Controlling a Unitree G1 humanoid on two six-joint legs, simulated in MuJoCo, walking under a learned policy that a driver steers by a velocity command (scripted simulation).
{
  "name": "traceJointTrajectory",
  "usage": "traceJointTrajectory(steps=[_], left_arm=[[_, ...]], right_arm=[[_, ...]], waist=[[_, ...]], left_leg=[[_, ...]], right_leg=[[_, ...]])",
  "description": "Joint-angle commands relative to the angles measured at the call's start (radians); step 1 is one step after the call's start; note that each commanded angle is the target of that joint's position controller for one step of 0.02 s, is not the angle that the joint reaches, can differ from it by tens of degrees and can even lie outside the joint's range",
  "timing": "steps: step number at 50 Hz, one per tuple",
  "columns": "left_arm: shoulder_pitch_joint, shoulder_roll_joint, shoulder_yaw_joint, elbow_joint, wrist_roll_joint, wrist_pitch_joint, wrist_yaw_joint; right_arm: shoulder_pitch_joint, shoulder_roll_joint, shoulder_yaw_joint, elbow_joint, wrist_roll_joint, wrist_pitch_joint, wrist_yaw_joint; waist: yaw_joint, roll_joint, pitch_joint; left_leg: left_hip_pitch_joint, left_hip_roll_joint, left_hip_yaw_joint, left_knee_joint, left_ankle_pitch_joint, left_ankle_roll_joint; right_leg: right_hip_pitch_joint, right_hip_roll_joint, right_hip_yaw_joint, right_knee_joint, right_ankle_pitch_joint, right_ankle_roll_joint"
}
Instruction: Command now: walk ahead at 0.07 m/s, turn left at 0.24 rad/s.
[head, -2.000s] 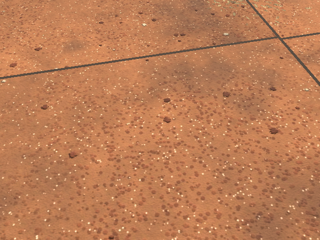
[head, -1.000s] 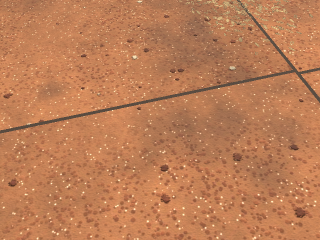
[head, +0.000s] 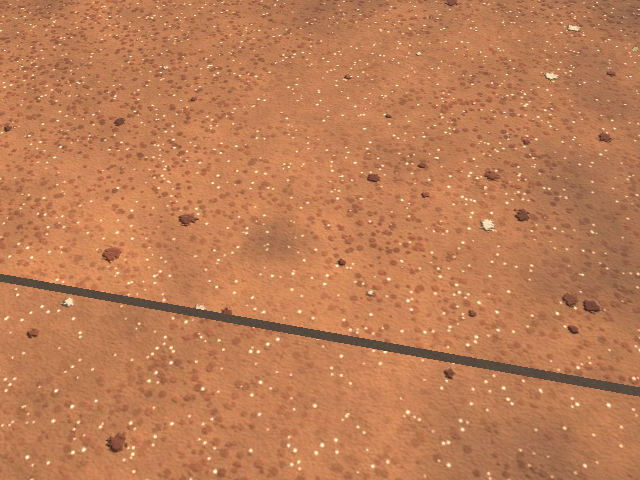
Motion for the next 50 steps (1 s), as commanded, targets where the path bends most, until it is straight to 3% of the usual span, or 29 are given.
traceJointTrajectory(steps=[1, 3, 5, 7, 8, 9, 10, 11, 12, 13, 16, 24, 34, 50], left_arm=[[-0.039, 0.124, 0.029, -0.047, 0.002, 0.006, 0.002], [-0.017, 0.142, 0.036, -0.033, -0.007, 0.009, 0.003], [-0.001, 0.158, 0.039, -0.021, -0.015, 0.015, 0.004], [-0.014, 0.153, 0.033, -0.015, -0.024, 0.022, 0.004], [0.016, 0.137, 0.026, 0.0, -0.027, 0.021, 0.003], [0.04, 0.116, 0.018, 0.011, -0.018, 0.015, -0.002], [0.07, 0.097, 0.015, 0.006, -0.004, 0.008, -0.007], [0.035, 0.083, 0.011, 0.01, 0.005, 0.005, -0.007], [0.015, 0.084, 0.011, 0.013, 0.005, 0.006, -0.006], [0.021, 0.082, 0.012, 0.025, 0.002, 0.008, -0.003], [0.048, 0.105, 0.019, 0.054, -0.005, 0.01, 0.003], [0.061, 0.1, 0.023, 0.126, -0.015, 0.013, 0.013], [0.054, 0.109, 0.03, 0.219, -0.022, 0.034, 0.033], [0.051, 0.098, 0.032, 0.337, -0.023, 0.047, 0.046]], right_arm=[[0.1, -0.031, -0.009, -0.034, -0.006, -0.001, -0.001], [0.071, -0.022, -0.001, -0.034, -0.013, -0.01, 0.004], [0.061, -0.041, -0.005, -0.028, -0.01, -0.012, 0.009], [0.081, -0.037, -0.006, -0.007, -0.014, -0.014, 0.018], [0.067, -0.044, -0.006, -0.011, -0.023, -0.015, 0.02], [0.054, -0.076, -0.008, -0.028, -0.037, -0.017, 0.018], [0.02, -0.138, -0.021, -0.027, -0.038, -0.016, 0.015], [0.002, -0.065, -0.004, -0.021, -0.039, -0.024, 0.021], [-0.022, -0.022, 0.011, -0.024, -0.046, -0.035, 0.025], [-0.029, -0.024, 0.011, -0.018, -0.049, -0.044, 0.027], [0.004, -0.039, 0.01, -0.004, -0.033, -0.067, 0.024], [0.039, -0.022, 0.014, 0.025, -0.024, -0.071, 0.019], [0.054, -0.009, 0.013, 0.092, -0.019, -0.075, 0.02], [0.086, -0.004, 0.023, 0.224, -0.018, -0.078, 0.012]], waist=[[-0.03, -0.179, -0.137], [-0.005, -0.192, -0.167], [0.003, -0.187, -0.178], [-0.023, -0.17, -0.156], [-0.023, -0.153, -0.138], [-0.013, -0.097, -0.132], [0.044, 0.061, -0.099], [0.031, 0.11, -0.092], [0.03, 0.105, -0.06], [0.034, 0.107, -0.043], [0.026, 0.057, -0.025], [0.014, -0.015, -0.06], [0.018, -0.017, -0.066], [0.018, -0.018, -0.029]], left_leg=[[0.058, 0.052, 0.048, -0.177, 0.035, -0.018], [0.115, 0.07, 0.061, -0.314, 0.076, -0.009], [0.163, 0.072, 0.068, -0.427, 0.159, 0.007], [0.261, 0.06, 0.095, -0.603, 0.297, 0.042], [0.308, 0.067, 0.081, -0.67, 0.338, 0.068], [0.355, 0.143, -0.005, -0.694, 0.383, 0.105], [0.264, 0.207, -0.083, -0.704, 0.291, 0.159], [0.13, 0.204, -0.09, -0.758, 0.11, 0.174], [0.078, 0.183, -0.079, -0.782, 0.032, 0.152], [0.06, 0.164, -0.063, -0.78, 0.035, 0.127], [0.093, 0.143, -0.035, -0.738, 0.174, 0.101], [0.162, 0.122, -0.008, -0.694, 0.365, 0.108], [0.192, 0.106, 0.019, -0.701, 0.468, 0.104], [0.192, 0.093, 0.038, -0.747, 0.407, 0.098]], right_leg=[[0.124, -0.193, 0.192, -0.174, 0.131, -0.17], [0.159, -0.213, 0.197, -0.164, 0.143, -0.189], [0.172, -0.231, 0.218, -0.157, 0.065, -0.196], [0.112, -0.214, 0.205, -0.148, -0.081, -0.162], [0.066, -0.192, 0.195, -0.149, -0.169, -0.118], [0.01, -0.165, 0.167, -0.117, -0.251, -0.057], [0.007, -0.069, 0.057, -0.069, -0.305, 0.005], [0.132, -0.042, 0.007, -0.027, -0.217, 0.046], [0.175, -0.042, 0.012, -0.016, -0.153, 0.054], [0.193, -0.047, 0.013, -0.011, -0.127, 0.05], [0.179, -0.061, 0.035, -0.019, -0.081, 0.028], [0.212, -0.069, 0.039, -0.004, 0.039, 0.036], [0.252, -0.075, 0.042, 0.004, 0.095, 0.036], [0.257, -0.066, 0.034, -0.029, 0.052, 0.039]])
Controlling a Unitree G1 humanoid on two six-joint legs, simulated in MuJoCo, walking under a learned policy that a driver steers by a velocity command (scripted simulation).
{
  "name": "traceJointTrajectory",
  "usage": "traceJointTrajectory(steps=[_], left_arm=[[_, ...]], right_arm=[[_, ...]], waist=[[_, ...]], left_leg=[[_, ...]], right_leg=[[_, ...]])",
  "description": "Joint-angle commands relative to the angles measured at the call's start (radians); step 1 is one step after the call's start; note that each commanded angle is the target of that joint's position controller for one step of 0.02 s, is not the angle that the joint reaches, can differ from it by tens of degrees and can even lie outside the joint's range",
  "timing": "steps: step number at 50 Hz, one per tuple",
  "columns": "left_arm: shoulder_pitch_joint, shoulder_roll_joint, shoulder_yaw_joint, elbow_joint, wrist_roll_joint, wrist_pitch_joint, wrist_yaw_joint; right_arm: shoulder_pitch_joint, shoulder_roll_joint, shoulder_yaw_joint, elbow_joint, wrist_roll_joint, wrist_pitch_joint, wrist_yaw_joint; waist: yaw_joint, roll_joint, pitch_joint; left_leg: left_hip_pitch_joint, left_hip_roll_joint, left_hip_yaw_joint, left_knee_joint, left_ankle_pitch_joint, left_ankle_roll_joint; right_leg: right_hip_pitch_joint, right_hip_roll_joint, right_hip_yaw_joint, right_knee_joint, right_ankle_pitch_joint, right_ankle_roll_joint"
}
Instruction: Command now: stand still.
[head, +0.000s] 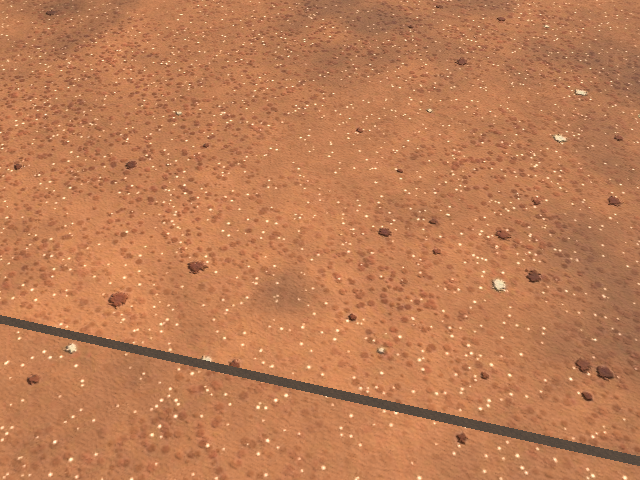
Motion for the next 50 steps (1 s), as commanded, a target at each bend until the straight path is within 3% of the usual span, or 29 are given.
traceJointTrajectory(steps=[1, 10, 12, 13, 15, 16, 17, 19, 20, 21, 23, 24, 25, 26, 27, 29, 30, 32, 34, 37, 40, 43, 45, 46, 47, 48, 49, 50], left_arm=[[0.003, 0.105, 0.017, -0.016, 0.0, -0.007, 0.005], [0.027, 0.094, 0.013, 0.02, 0.0, -0.006, 0.009], [0.045, 0.08, 0.011, 0.033, -0.005, -0.004, 0.011], [0.034, 0.081, 0.012, 0.028, -0.009, -0.006, 0.011], [-0.031, 0.071, 0.008, -0.013, -0.012, -0.033, -0.001], [-0.048, 0.067, 0.007, -0.028, -0.019, -0.05, -0.01], [-0.057, 0.074, 0.009, -0.037, -0.026, -0.066, -0.02], [-0.051, 0.076, 0.01, -0.049, -0.036, -0.093, -0.037], [-0.037, 0.073, 0.011, -0.046, -0.037, -0.104, -0.043], [0.013, 0.066, 0.014, -0.024, -0.036, -0.11, -0.048], [0.214, 0.079, 0.035, 0.059, -0.029, -0.105, -0.047], [0.334, 0.129, 0.051, 0.079, -0.025, -0.103, -0.042], [0.462, 0.256, 0.073, 0.087, -0.025, -0.107, -0.045], [0.409, 0.186, 0.044, 0.083, -0.007, -0.123, -0.052], [0.306, 0.144, 0.029, 0.047, -0.007, -0.135, -0.055], [0.195, 0.105, 0.01, 0.0, -0.006, -0.141, -0.066], [0.194, 0.081, 0.0, -0.003, -0.003, -0.137, -0.067], [0.251, 0.076, -0.006, 0.008, 0.001, -0.127, -0.059], [0.286, 0.103, -0.005, 0.011, 0.003, -0.12, -0.045], [0.293, 0.122, -0.005, -0.004, 0.006, -0.111, -0.03], [0.343, 0.129, -0.001, 0.001, -0.003, -0.109, -0.024], [0.37, 0.129, 0.006, 0.01, -0.014, -0.102, -0.022], [0.353, 0.146, 0.016, 0.003, -0.014, -0.094, -0.02], [0.339, 0.161, 0.022, -0.004, -0.011, -0.089, -0.02], [0.325, 0.172, 0.027, -0.011, -0.005, -0.08, -0.02], [0.309, 0.162, 0.023, -0.021, 0.001, -0.072, -0.021], [0.315, 0.128, 0.007, -0.047, 0.015, -0.071, -0.023], [0.455, -0.036, -0.035, -0.049, 0.005, -0.094, -0.039]], right_arm=[[0.038, -0.104, -0.018, -0.012, 0.0, -0.009, -0.004], [0.062, -0.091, -0.009, 0.044, 0.002, -0.009, -0.006], [0.089, -0.106, -0.015, 0.062, 0.008, -0.004, -0.01], [0.088, -0.142, -0.027, 0.057, 0.015, -0.001, -0.014], [0.116, -0.205, -0.048, 0.051, 0.026, -0.011, -0.016], [0.115, -0.214, -0.054, 0.049, 0.028, -0.022, -0.017], [0.115, -0.195, -0.053, 0.048, 0.024, -0.035, -0.015], [0.097, -0.169, -0.05, 0.039, 0.032, -0.048, -0.008], [0.079, -0.171, -0.052, 0.033, 0.039, -0.048, -0.006], [0.05, -0.178, -0.053, 0.028, 0.044, -0.044, -0.003], [0.035, -0.177, -0.049, 0.019, 0.038, -0.04, 0.002], [0.005, -0.123, -0.032, 0.003, 0.03, -0.047, 0.007], [0.011, -0.051, -0.016, -0.039, 0.024, -0.066, 0.004], [-0.008, -0.092, -0.027, -0.048, 0.046, -0.08, 0.005], [-0.027, -0.112, -0.031, -0.055, 0.065, -0.092, 0.014], [-0.037, -0.129, -0.042, -0.044, 0.048, -0.102, 0.018], [-0.045, -0.139, -0.05, -0.043, 0.038, -0.099, 0.021], [-0.055, -0.112, -0.05, -0.041, 0.031, -0.088, 0.031], [-0.12, -0.089, -0.045, -0.066, 0.026, -0.078, 0.033], [-0.26, -0.063, -0.031, -0.119, 0.027, -0.078, 0.038], [-0.36, -0.063, -0.021, -0.15, 0.033, -0.081, 0.051], [-0.423, -0.072, -0.018, -0.181, 0.038, -0.088, 0.068], [-0.406, -0.099, -0.026, -0.186, 0.038, -0.094, 0.077], [-0.358, -0.124, -0.038, -0.177, 0.037, -0.096, 0.077], [-0.257, -0.158, -0.056, -0.151, 0.037, -0.095, 0.073], [-0.081, -0.199, -0.08, -0.097, 0.04, -0.09, 0.066], [0.106, -0.263, -0.098, -0.056, 0.025, -0.085, 0.054], [0.173, -0.309, -0.103, -0.027, 0.013, -0.082, 0.061]], waist=[[0.001, 0.013, -0.011], [-0.001, 0.011, 0.003], [-0.01, 0.04, 0.001], [-0.02, 0.082, 0.034], [-0.053, 0.181, 0.117], [-0.057, 0.191, 0.154], [-0.057, 0.179, 0.174], [-0.042, 0.14, 0.163], [-0.028, 0.127, 0.141], [0.005, 0.118, 0.11], [0.081, 0.081, 0.025], [0.133, -0.066, -0.018], [0.143, -0.339, -0.092], [0.106, -0.22, -0.056], [0.066, -0.142, 0.034], [0.024, -0.073, 0.076], [0.016, -0.075, 0.071], [0.018, -0.087, 0.053], [0.025, -0.065, 0.06], [0.047, -0.058, 0.084], [0.069, -0.066, 0.107], [0.061, -0.065, 0.125], [0.025, -0.076, 0.091], [-0.009, -0.097, 0.043], [-0.066, -0.121, -0.034], [-0.151, -0.119, -0.136], [-0.203, -0.027, -0.275], [-0.11, 0.262, -0.445]], left_leg=[[-0.116, 0.054, -0.046, -0.115, 0.204, 0.009], [-0.121, 0.049, -0.038, -0.13, 0.171, 0.009], [-0.124, 0.048, -0.054, -0.169, -0.12, 0.034], [-0.141, 0.08, -0.112, -0.205, -0.313, 0.069], [-0.138, 0.253, -0.344, -0.328, -0.525, 0.172], [-0.133, 0.322, -0.429, -0.362, -0.5, 0.217], [-0.084, 0.352, -0.457, -0.364, -0.424, 0.235], [0.005, 0.338, -0.393, -0.328, -0.274, 0.21], [-0.004, 0.302, -0.324, -0.305, -0.209, 0.183], [-0.071, 0.252, -0.242, -0.27, -0.153, 0.157], [-0.24, 0.164, -0.137, -0.125, -0.012, 0.121], [-0.342, 0.079, -0.028, 0.156, 0.073, 0.065], [-0.558, -0.042, 0.054, 0.488, -0.159, 0.003], [-0.638, -0.003, -0.069, 0.69, -0.229, 0.019], [-0.707, 0.057, -0.092, 0.754, -0.135, 0.049], [-0.688, 0.13, -0.06, 0.693, 0.047, 0.068], [-0.64, 0.149, -0.046, 0.642, 0.1, 0.064], [-0.607, 0.152, -0.006, 0.581, 0.156, 0.039], [-0.637, 0.15, 0.017, 0.502, 0.203, 0.008], [-0.604, 0.128, 0.043, 0.289, 0.313, -0.015], [-0.539, 0.097, 0.07, 0.146, 0.394, -0.011], [-0.537, 0.088, 0.055, 0.066, 0.388, 0.021], [-0.483, 0.068, 0.06, 0.036, 0.334, 0.05], [-0.403, 0.04, 0.076, 0.041, 0.298, 0.067], [-0.268, 0.005, 0.098, 0.052, 0.267, 0.089], [-0.038, -0.01, 0.107, 0.042, 0.277, 0.118], [0.297, 0.173, -0.111, 0.077, 0.23, 0.181], [0.591, 0.42, -0.65, -0.079, -0.053, 0.356]], right_leg=[[0.099, -0.015, 0.013, -0.043, 0.165, -0.029], [0.09, -0.011, 0.009, -0.054, 0.145, -0.028], [0.063, 0.036, -0.044, -0.006, -0.081, -0.03], [-0.002, 0.068, -0.081, 0.06, -0.217, -0.033], [-0.175, 0.054, -0.091, 0.248, -0.23, -0.047], [-0.244, 0.009, -0.053, 0.322, -0.22, -0.063], [-0.322, -0.023, -0.025, 0.376, -0.261, -0.077], [-0.363, -0.059, -0.012, 0.302, -0.285, -0.101], [-0.286, -0.049, -0.036, 0.202, -0.249, -0.104], [-0.129, -0.014, -0.086, 0.09, -0.151, -0.1], [0.222, 0.065, -0.132, 0.013, 0.004, -0.072], [0.353, -0.069, 0.073, -0.087, -0.082, -0.113], [0.49, -0.322, 0.552, -0.266, -0.213, -0.269], [0.426, -0.382, 0.704, -0.321, -0.351, -0.32], [0.358, -0.363, 0.602, -0.323, -0.376, -0.296], [0.276, -0.277, 0.382, -0.341, -0.197, -0.233], [0.248, -0.233, 0.285, -0.348, -0.077, -0.205], [0.245, -0.191, 0.177, -0.352, 0.112, -0.197], [0.245, -0.187, 0.13, -0.362, 0.244, -0.214], [0.195, -0.165, 0.066, -0.389, 0.278, -0.21], [0.189, -0.167, 0.032, -0.413, 0.26, -0.209], [0.279, -0.208, 0.019, -0.386, 0.319, -0.206], [0.351, -0.23, 0.006, -0.314, 0.49, -0.191], [0.377, -0.235, 0.0, -0.246, 0.668, -0.18], [0.385, -0.226, -0.013, -0.12, 0.852, -0.168], [0.316, -0.183, -0.043, 0.086, 0.906, -0.14], [0.062, -0.131, -0.061, 0.399, 0.6, -0.116], [-0.304, 0.085, -0.018, 0.765, -0.233, -0.056]])
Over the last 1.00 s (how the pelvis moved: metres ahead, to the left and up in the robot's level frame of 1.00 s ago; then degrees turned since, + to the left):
0.06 0.04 0.00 0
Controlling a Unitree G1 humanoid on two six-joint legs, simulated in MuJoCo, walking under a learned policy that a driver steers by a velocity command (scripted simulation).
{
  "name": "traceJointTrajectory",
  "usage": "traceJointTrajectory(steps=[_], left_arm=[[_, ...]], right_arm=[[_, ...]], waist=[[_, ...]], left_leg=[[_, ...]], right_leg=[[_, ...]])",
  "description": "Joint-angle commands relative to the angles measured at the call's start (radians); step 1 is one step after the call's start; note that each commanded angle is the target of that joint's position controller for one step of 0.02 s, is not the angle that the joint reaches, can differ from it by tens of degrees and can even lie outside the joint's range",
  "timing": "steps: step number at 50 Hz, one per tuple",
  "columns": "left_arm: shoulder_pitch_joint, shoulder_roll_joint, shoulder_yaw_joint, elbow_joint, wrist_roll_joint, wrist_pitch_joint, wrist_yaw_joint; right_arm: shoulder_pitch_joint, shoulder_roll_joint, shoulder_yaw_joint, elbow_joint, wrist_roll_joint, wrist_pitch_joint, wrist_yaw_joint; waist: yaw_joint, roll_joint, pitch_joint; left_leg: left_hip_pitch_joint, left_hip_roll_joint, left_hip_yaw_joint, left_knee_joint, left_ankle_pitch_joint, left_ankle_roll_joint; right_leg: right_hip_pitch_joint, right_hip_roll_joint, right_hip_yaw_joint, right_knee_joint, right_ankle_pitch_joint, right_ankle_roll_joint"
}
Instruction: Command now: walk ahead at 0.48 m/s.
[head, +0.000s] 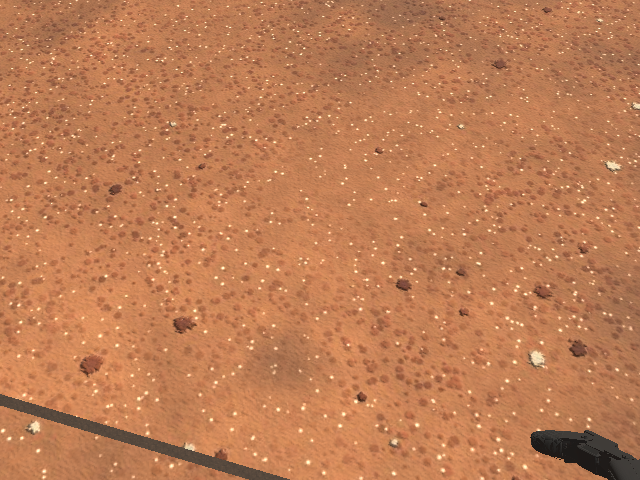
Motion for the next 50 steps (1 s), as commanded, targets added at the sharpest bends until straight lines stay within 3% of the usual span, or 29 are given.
traceJointTrajectory(steps=[1, 2, 3, 4, 5, 6, 8, 10, 12, 16, 20, 23, 24, 25, 26, 27, 28, 29, 30, 31, 33, 35, 37, 39, 43, 47, 50], left_arm=[[0.046, 0.064, -0.003, -0.075, -0.025, -0.06, -0.018], [-0.062, 0.124, 0.015, -0.12, -0.053, -0.079, -0.02], [-0.122, 0.133, 0.017, -0.136, -0.052, -0.088, -0.011], [-0.146, 0.13, 0.027, -0.139, -0.037, -0.084, -0.003], [-0.12, 0.114, 0.031, -0.136, -0.029, -0.07, 0.0], [-0.1, 0.086, 0.03, -0.134, -0.027, -0.056, 0.001], [-0.115, 0.067, 0.03, -0.147, -0.024, -0.036, 0.003], [-0.206, 0.083, 0.035, -0.186, -0.014, -0.029, 0.006], [-0.29, 0.087, 0.036, -0.215, -0.007, -0.032, 0.003], [-0.439, 0.065, 0.024, -0.255, -0.013, -0.043, -0.013], [-0.543, 0.076, 0.018, -0.299, -0.023, -0.048, -0.035], [-0.518, 0.112, 0.028, -0.312, -0.025, -0.057, -0.05], [-0.45, 0.136, 0.04, -0.297, -0.024, -0.059, -0.05], [-0.296, 0.175, 0.064, -0.249, -0.022, -0.059, -0.046], [-0.1, 0.247, 0.088, -0.202, -0.012, -0.058, -0.037], [-0.005, 0.334, 0.109, -0.173, -0.006, -0.049, -0.039], [-0.011, 0.237, 0.079, -0.179, -0.009, -0.05, -0.042], [-0.105, 0.19, 0.062, -0.196, -0.011, -0.054, -0.04], [-0.198, 0.162, 0.052, -0.22, -0.008, -0.055, -0.04], [-0.253, 0.132, 0.043, -0.227, 0.0, -0.057, -0.043], [-0.277, 0.101, 0.034, -0.22, 0.009, -0.062, -0.049], [-0.246, 0.122, 0.039, -0.201, 0.004, -0.067, -0.044], [-0.209, 0.149, 0.046, -0.185, 0.004, -0.067, -0.032], [-0.177, 0.151, 0.046, -0.173, 0.001, -0.06, -0.02], [-0.116, 0.162, 0.046, -0.149, -0.009, -0.053, -0.009], [-0.049, 0.167, 0.052, -0.11, -0.017, -0.036, -0.005], [-0.057, 0.182, 0.062, -0.102, -0.021, -0.02, 0.001]], right_arm=[[0.46, -0.202, -0.06, 0.093, -0.008, 0.008, -0.008], [0.359, -0.167, -0.048, 0.081, -0.004, 0.002, -0.01], [0.268, -0.142, -0.038, 0.061, -0.009, -0.006, -0.009], [0.219, -0.118, -0.032, 0.057, -0.021, -0.014, -0.004], [0.2, -0.089, -0.023, 0.063, -0.031, -0.019, -0.001], [0.203, -0.08, -0.019, 0.073, -0.031, -0.02, 0.003], [0.234, -0.099, -0.021, 0.096, -0.023, -0.021, -0.004], [0.27, -0.138, -0.029, 0.11, -0.024, -0.02, -0.021], [0.308, -0.153, -0.031, 0.12, -0.022, -0.013, -0.036], [0.383, -0.17, -0.032, 0.141, -0.01, -0.004, -0.047], [0.458, -0.177, -0.036, 0.178, -0.001, 0.014, -0.049], [0.449, -0.197, -0.047, 0.183, -0.001, 0.032, -0.054], [0.425, -0.204, -0.048, 0.176, -0.002, 0.038, -0.054], [0.41, -0.187, -0.042, 0.169, -0.005, 0.044, -0.054], [0.416, -0.151, -0.024, 0.145, -0.02, 0.045, -0.054], [0.54, -0.019, 0.014, 0.14, -0.023, 0.023, -0.042], [0.501, -0.09, 0.001, 0.153, -0.005, -0.003, -0.037], [0.404, -0.166, -0.02, 0.123, 0.024, -0.019, -0.033], [0.347, -0.169, -0.021, 0.11, 0.026, -0.023, -0.039], [0.316, -0.16, -0.027, 0.108, 0.011, -0.019, -0.046], [0.349, -0.118, -0.029, 0.117, 0.0, 0.008, -0.049], [0.346, -0.092, -0.028, 0.114, -0.004, 0.026, -0.052], [0.274, -0.098, -0.031, 0.087, -0.012, 0.031, -0.054], [0.205, -0.092, -0.031, 0.063, -0.017, 0.028, -0.051], [0.065, -0.07, -0.019, 0.025, -0.01, 0.019, -0.037], [-0.034, -0.075, -0.012, -0.014, -0.001, 0.011, -0.016], [-0.025, -0.104, -0.019, -0.027, 0.001, 0.001, -0.001]], waist=[[-0.192, 0.188, -0.402], [-0.166, 0.161, -0.228], [-0.131, 0.052, -0.151], [-0.095, 0.018, -0.101], [-0.056, 0.037, -0.095], [-0.04, 0.056, -0.088], [-0.026, 0.062, -0.048], [-0.039, 0.05, -0.008], [-0.061, 0.043, 0.008], [-0.11, 0.046, 0.02], [-0.138, 0.049, 0.042], [-0.098, 0.072, 0.014], [-0.053, 0.085, -0.028], [0.02, 0.075, -0.12], [0.085, 0.001, -0.27], [0.034, -0.26, -0.404], [0.058, -0.213, -0.421], [0.04, -0.163, -0.268], [0.01, -0.09, -0.18], [-0.017, -0.048, -0.116], [-0.067, -0.079, -0.089], [-0.08, -0.069, -0.065], [-0.069, -0.048, -0.036], [-0.054, -0.046, -0.022], [-0.012, -0.051, 0.01], [0.013, -0.05, 0.044], [-0.019, -0.064, 0.027]], left_leg=[[0.937, 0.379, -0.835, -0.284, -0.393, 0.259], [0.787, 0.351, -0.667, -0.301, -0.32, 0.211], [0.618, 0.319, -0.533, -0.328, -0.182, 0.184], [0.483, 0.284, -0.433, -0.351, -0.07, 0.167], [0.406, 0.25, -0.361, -0.379, -0.027, 0.156], [0.361, 0.237, -0.328, -0.405, -0.019, 0.159], [0.296, 0.226, -0.27, -0.45, -0.008, 0.173], [0.29, 0.227, -0.243, -0.483, -0.013, 0.181], [0.321, 0.216, -0.213, -0.492, 0.004, 0.167], [0.354, 0.18, -0.131, -0.485, 0.033, 0.125], [0.502, 0.236, -0.138, -0.428, 0.048, 0.117], [0.593, 0.278, -0.15, -0.34, 0.186, 0.091], [0.595, 0.266, -0.132, -0.258, 0.347, 0.076], [0.558, 0.215, -0.093, -0.083, 0.474, 0.051], [0.379, 0.156, -0.046, 0.207, 0.312, 0.017], [-0.045, -0.034, -0.024, 0.588, -0.234, -0.058], [-0.165, -0.025, -0.18, 0.722, -0.51, -0.04], [-0.243, 0.033, -0.177, 0.761, -0.444, -0.019], [-0.22, 0.091, -0.147, 0.724, -0.345, -0.014], [-0.18, 0.124, -0.135, 0.66, -0.277, -0.018], [-0.071, 0.161, -0.138, 0.581, -0.209, -0.026], [-0.076, 0.168, -0.124, 0.523, -0.174, -0.041], [-0.147, 0.173, -0.122, 0.422, -0.089, -0.061], [-0.182, 0.168, -0.116, 0.302, 0.016, -0.074], [-0.13, 0.124, -0.072, 0.076, 0.17, -0.076], [-0.158, 0.106, -0.073, -0.023, 0.135, -0.057], [-0.112, 0.088, -0.068, -0.064, 0.032, -0.021]], right_leg=[[-0.736, 0.053, 0.163, 0.801, -0.052, -0.03], [-0.81, 0.002, 0.134, 0.822, 0.019, -0.046], [-0.768, -0.055, 0.114, 0.772, 0.12, -0.051], [-0.716, -0.09, 0.099, 0.71, 0.179, -0.048], [-0.648, -0.12, 0.107, 0.672, 0.211, -0.049], [-0.615, -0.128, 0.104, 0.639, 0.218, -0.046], [-0.625, -0.144, 0.086, 0.563, 0.227, -0.031], [-0.704, -0.156, 0.076, 0.457, 0.315, -0.005], [-0.756, -0.153, 0.069, 0.323, 0.438, 0.011], [-0.697, -0.098, 0.015, 0.073, 0.613, 0.014], [-0.729, -0.079, 0.02, -0.028, 0.569, -0.004], [-0.669, -0.055, 0.011, -0.07, 0.453, -0.043], [-0.562, -0.025, -0.016, -0.085, 0.428, -0.061], [-0.359, 0.007, -0.042, -0.098, 0.435, -0.089], [-0.05, -0.124, 0.103, -0.065, 0.445, -0.149], [0.319, -0.361, 0.581, -0.161, 0.247, -0.313], [0.325, -0.372, 0.741, -0.276, 0.151, -0.304], [0.197, -0.341, 0.591, -0.288, 0.165, -0.252], [0.045, -0.305, 0.459, -0.311, 0.261, -0.227], [-0.087, -0.267, 0.364, -0.345, 0.348, -0.214], [-0.214, -0.215, 0.259, -0.402, 0.419, -0.199], [-0.252, -0.205, 0.202, -0.437, 0.487, -0.214], [-0.236, -0.208, 0.172, -0.458, 0.533, -0.222], [-0.213, -0.195, 0.135, -0.467, 0.549, -0.21], [-0.199, -0.166, 0.067, -0.481, 0.517, -0.181], [-0.071, -0.216, 0.067, -0.44, 0.534, -0.178], [0.014, -0.256, 0.075, -0.365, 0.651, -0.157]])
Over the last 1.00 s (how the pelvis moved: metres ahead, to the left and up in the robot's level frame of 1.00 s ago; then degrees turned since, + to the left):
0.31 -0.02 -0.02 0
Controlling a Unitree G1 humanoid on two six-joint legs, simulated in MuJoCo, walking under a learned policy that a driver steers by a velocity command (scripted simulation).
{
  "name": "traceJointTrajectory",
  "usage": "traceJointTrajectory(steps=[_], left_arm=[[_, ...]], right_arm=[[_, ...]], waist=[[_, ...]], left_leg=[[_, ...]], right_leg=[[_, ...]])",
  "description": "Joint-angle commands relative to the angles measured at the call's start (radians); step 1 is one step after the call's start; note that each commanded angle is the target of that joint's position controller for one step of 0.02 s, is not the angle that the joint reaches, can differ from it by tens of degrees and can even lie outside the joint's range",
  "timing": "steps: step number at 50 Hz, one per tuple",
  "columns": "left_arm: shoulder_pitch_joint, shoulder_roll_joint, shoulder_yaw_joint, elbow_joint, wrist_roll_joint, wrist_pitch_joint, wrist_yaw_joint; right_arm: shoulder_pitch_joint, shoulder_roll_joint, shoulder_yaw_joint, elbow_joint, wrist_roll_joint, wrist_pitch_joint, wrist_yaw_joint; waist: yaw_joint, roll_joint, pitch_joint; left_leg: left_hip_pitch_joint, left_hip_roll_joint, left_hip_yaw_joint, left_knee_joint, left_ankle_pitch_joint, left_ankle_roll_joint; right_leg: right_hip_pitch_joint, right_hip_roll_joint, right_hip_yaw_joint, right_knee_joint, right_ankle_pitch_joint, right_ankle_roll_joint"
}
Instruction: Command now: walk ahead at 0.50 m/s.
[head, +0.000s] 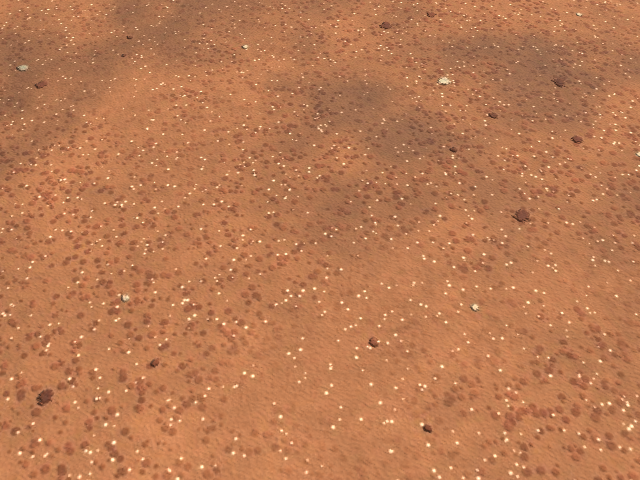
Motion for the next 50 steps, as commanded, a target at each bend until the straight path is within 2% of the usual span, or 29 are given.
traceJointTrajectory(steps=[1, 2, 3, 4, 5, 6, 7, 8, 9, 11, 14, 17, 20, 23, 26, 29, 30, 31, 32, 33, 34, 35, 36, 37, 38, 41, 43, 46, 50], left_arm=[[0.005, 0.18, 0.042, -0.026, -0.004, 0.009, 0.01], [-0.018, 0.18, 0.041, -0.031, -0.004, 0.014, 0.01], [-0.022, 0.154, 0.03, -0.04, 0.003, 0.019, 0.011], [0.046, 0.089, 0.007, -0.062, 0.018, 0.011, 0.007], [0.112, -0.001, -0.021, -0.052, 0.016, -0.013, -0.002], [0.021, 0.108, 0.006, -0.064, -0.015, -0.034, -0.007], [-0.062, 0.144, 0.016, -0.092, -0.037, -0.046, -0.007], [-0.103, 0.145, 0.019, -0.096, -0.032, -0.047, 0.001], [-0.107, 0.133, 0.026, -0.093, -0.023, -0.036, 0.007], [-0.059, 0.083, 0.027, -0.078, -0.022, -0.005, 0.007], [-0.1, 0.07, 0.031, -0.098, -0.019, 0.019, 0.01], [-0.169, 0.069, 0.035, -0.126, -0.01, 0.016, 0.002], [-0.261, 0.052, 0.026, -0.16, -0.005, 0.009, -0.016], [-0.362, 0.032, 0.012, -0.208, -0.003, 0.01, -0.034], [-0.422, 0.034, 0.008, -0.262, -0.006, 0.012, -0.055], [-0.361, 0.079, 0.029, -0.286, -0.009, 0.017, -0.072], [-0.265, 0.115, 0.048, -0.272, -0.012, 0.02, -0.073], [-0.107, 0.171, 0.079, -0.237, -0.014, 0.021, -0.064], [0.036, 0.266, 0.112, -0.21, -0.01, 0.031, -0.038], [-0.033, 0.335, 0.116, -0.246, -0.007, 0.025, -0.032], [-0.008, 0.255, 0.089, -0.252, 0.009, 0.021, -0.033], [-0.065, 0.199, 0.073, -0.264, 0.018, 0.012, -0.03], [-0.132, 0.17, 0.067, -0.275, 0.009, 0.005, -0.034], [-0.188, 0.139, 0.058, -0.289, 0.0, 0.006, -0.029], [-0.211, 0.134, 0.052, -0.304, 0.008, 0.009, -0.024], [-0.208, 0.19, 0.066, -0.312, 0.015, 0.014, -0.011], [-0.199, 0.209, 0.073, -0.315, 0.005, 0.029, 0.003], [-0.186, 0.206, 0.073, -0.321, -0.008, 0.059, 0.02], [-0.167, 0.177, 0.06, -0.319, 0.002, 0.079, 0.029]], right_arm=[[-0.039, -0.116, -0.029, -0.07, 0.003, -0.023, 0.011], [0.062, -0.143, -0.046, -0.041, 0.001, -0.024, 0.009], [0.238, -0.193, -0.072, 0.014, -0.002, -0.023, 0.002], [0.395, -0.277, -0.094, 0.045, -0.02, -0.02, -0.006], [0.442, -0.284, -0.09, 0.062, -0.011, -0.015, 0.0], [0.405, -0.204, -0.066, 0.058, -0.001, -0.018, -0.001], [0.309, -0.17, -0.055, 0.036, -0.002, -0.022, -0.006], [0.23, -0.142, -0.046, 0.02, -0.014, -0.026, -0.007], [0.185, -0.109, -0.038, 0.016, -0.024, -0.031, -0.005], [0.17, -0.082, -0.031, 0.031, -0.035, -0.038, -0.003], [0.204, -0.121, -0.042, 0.056, -0.037, -0.045, -0.019], [0.226, -0.133, -0.044, 0.065, -0.039, -0.042, -0.036], [0.236, -0.142, -0.042, 0.064, -0.033, -0.038, -0.048], [0.306, -0.154, -0.045, 0.087, -0.025, -0.024, -0.055], [0.341, -0.17, -0.052, 0.097, -0.015, 0.004, -0.058], [0.3, -0.211, -0.065, 0.072, -0.009, 0.027, -0.069], [0.285, -0.224, -0.068, 0.063, -0.009, 0.036, -0.073], [0.261, -0.223, -0.066, 0.051, -0.005, 0.039, -0.075], [0.273, -0.194, -0.053, 0.026, -0.022, 0.026, -0.072], [0.344, -0.052, -0.012, -0.027, -0.035, -0.011, -0.051], [0.244, -0.144, -0.029, -0.045, 0.001, -0.058, -0.031], [0.176, -0.165, -0.033, -0.071, 0.027, -0.073, -0.026], [0.172, -0.156, -0.035, -0.063, 0.015, -0.071, -0.034], [0.174, -0.171, -0.047, -0.055, -0.011, -0.057, -0.044], [0.184, -0.174, -0.052, -0.059, -0.018, -0.039, -0.047], [0.195, -0.126, -0.046, -0.084, -0.031, -0.001, -0.057], [0.152, -0.112, -0.039, -0.103, -0.034, 0.008, -0.062], [0.077, -0.113, -0.033, -0.129, -0.027, 0.015, -0.054], [0.025, -0.136, -0.036, -0.15, -0.022, 0.016, -0.04]], waist=[[-0.063, -0.122, 0.035], [-0.122, -0.128, -0.027], [-0.193, -0.107, -0.136], [-0.199, 0.041, -0.29], [-0.171, 0.244, -0.397], [-0.192, 0.16, -0.312], [-0.173, 0.114, -0.177], [-0.144, 0.032, -0.111], [-0.11, 0.023, -0.063], [-0.069, 0.055, -0.044], [-0.063, 0.031, 0.007], [-0.076, 0.013, 0.027], [-0.102, 0.009, 0.047], [-0.142, -0.01, 0.081], [-0.15, -0.009, 0.094], [-0.083, 0.051, 0.02], [-0.026, 0.067, -0.036], [0.061, 0.047, -0.118], [0.102, -0.089, -0.219], [-0.022, -0.313, -0.309], [0.044, -0.189, -0.369], [0.031, -0.139, -0.256], [-0.021, -0.023, -0.154], [-0.054, 0.0, -0.111], [-0.08, -0.009, -0.087], [-0.112, -0.043, -0.081], [-0.102, -0.077, -0.101], [-0.069, -0.124, -0.14], [-0.042, -0.154, -0.131]], left_leg=[[0.044, -0.026, 0.016, -0.033, -0.095, 0.038], [0.193, -0.061, 0.048, -0.048, -0.101, 0.059], [0.445, -0.058, 0.039, -0.032, -0.08, 0.091], [0.823, 0.171, -0.274, -0.012, -0.12, 0.198], [1.017, 0.319, -0.686, -0.173, -0.299, 0.301], [0.962, 0.284, -0.665, -0.222, -0.397, 0.256], [0.816, 0.268, -0.513, -0.243, -0.342, 0.215], [0.666, 0.24, -0.402, -0.275, -0.257, 0.193], [0.551, 0.208, -0.311, -0.31, -0.189, 0.175], [0.447, 0.173, -0.203, -0.369, -0.149, 0.161], [0.42, 0.17, -0.095, -0.418, -0.063, 0.166], [0.461, 0.157, -0.003, -0.429, 0.014, 0.146], [0.471, 0.133, 0.094, -0.443, 0.039, 0.117], [0.576, 0.163, 0.135, -0.423, 0.085, 0.112], [0.713, 0.207, 0.162, -0.345, 0.221, 0.107], [0.749, 0.217, 0.205, -0.159, 0.681, 0.078], [0.73, 0.208, 0.215, -0.018, 0.791, 0.065], [0.638, 0.17, 0.232, 0.194, 0.736, 0.034], [0.378, 0.115, 0.236, 0.515, 0.359, -0.009], [-0.056, -0.146, 0.101, 0.898, -0.581, -0.08], [-0.149, -0.108, -0.104, 0.959, -0.606, -0.054], [-0.173, -0.057, -0.105, 0.92, -0.546, -0.033], [-0.135, -0.013, -0.093, 0.815, -0.488, -0.036], [-0.081, 0.017, -0.08, 0.73, -0.462, -0.045], [-0.012, 0.024, -0.077, 0.698, -0.445, -0.056], [0.045, -0.002, -0.05, 0.519, -0.378, -0.098], [0.065, -0.035, -0.039, 0.37, -0.278, -0.115], [0.123, -0.077, -0.042, 0.203, -0.115, -0.121], [0.133, -0.085, -0.066, 0.077, -0.109, -0.111]], right_leg=[[0.027, -0.317, 0.115, 0.07, 0.592, -0.135], [0.012, -0.289, 0.088, 0.189, 0.753, -0.117], [-0.082, -0.232, 0.049, 0.396, 0.763, -0.087], [-0.406, -0.131, 0.001, 0.756, 0.45, -0.033], [-0.687, 0.022, 0.089, 1.017, -0.259, 0.004], [-0.799, -0.034, 0.188, 1.123, -0.27, -0.018], [-0.845, -0.085, 0.164, 1.122, -0.177, -0.035], [-0.8, -0.134, 0.147, 1.075, -0.079, -0.038], [-0.744, -0.167, 0.15, 1.02, -0.021, -0.037], [-0.654, -0.193, 0.163, 0.967, 0.029, -0.035], [-0.723, -0.194, 0.18, 0.892, 0.129, -0.019], [-0.788, -0.174, 0.19, 0.743, 0.292, -0.006], [-0.751, -0.16, 0.117, 0.578, 0.42, -0.006], [-0.787, -0.152, 0.073, 0.482, 0.42, -0.017], [-0.836, -0.133, 0.028, 0.435, 0.308, -0.04], [-0.669, -0.05, -0.059, 0.434, 0.157, -0.09], [-0.541, -0.012, -0.076, 0.431, 0.123, -0.116], [-0.306, 0.022, -0.061, 0.352, 0.188, -0.155], [0.002, -0.134, 0.198, 0.325, 0.188, -0.221], [0.303, -0.393, 0.803, 0.187, 0.218, -0.444], [0.321, -0.401, 0.824, 0.125, 0.347, -0.43], [0.217, -0.365, 0.629, 0.156, 0.535, -0.38], [0.047, -0.307, 0.482, 0.16, 0.666, -0.332], [-0.075, -0.272, 0.398, 0.15, 0.696, -0.296], [-0.181, -0.252, 0.366, 0.128, 0.734, -0.29], [-0.307, -0.206, 0.297, 0.119, 0.865, -0.281], [-0.326, -0.168, 0.26, 0.143, 0.867, -0.251], [-0.326, -0.135, 0.263, 0.179, 0.752, -0.193], [-0.264, -0.163, 0.347, 0.243, 0.587, -0.166]])
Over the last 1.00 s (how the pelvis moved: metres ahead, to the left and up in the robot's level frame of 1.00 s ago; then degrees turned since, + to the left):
0.57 -0.03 0.02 0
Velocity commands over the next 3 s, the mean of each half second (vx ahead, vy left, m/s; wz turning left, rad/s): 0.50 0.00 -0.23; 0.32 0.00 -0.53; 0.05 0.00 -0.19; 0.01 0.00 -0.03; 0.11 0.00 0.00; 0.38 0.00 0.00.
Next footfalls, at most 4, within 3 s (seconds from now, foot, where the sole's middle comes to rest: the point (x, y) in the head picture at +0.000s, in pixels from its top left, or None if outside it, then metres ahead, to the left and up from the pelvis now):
0.06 left None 0.22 0.13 -0.77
0.64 right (418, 471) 0.51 -0.12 -0.77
1.08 left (365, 364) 0.74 -0.01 -0.77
1.40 right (452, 455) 0.54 -0.19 -0.77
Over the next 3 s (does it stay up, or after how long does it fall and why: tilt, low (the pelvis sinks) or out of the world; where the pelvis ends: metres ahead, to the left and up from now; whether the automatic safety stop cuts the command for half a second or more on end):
stays up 0.85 -0.23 -0.02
